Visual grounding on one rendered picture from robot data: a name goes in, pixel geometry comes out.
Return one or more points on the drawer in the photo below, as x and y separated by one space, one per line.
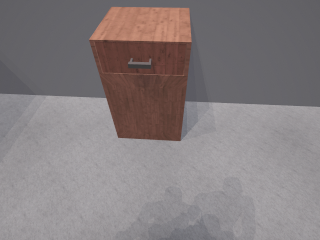
166 58

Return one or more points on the cabinet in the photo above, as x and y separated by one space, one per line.
145 106

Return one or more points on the handle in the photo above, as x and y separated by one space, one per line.
139 65

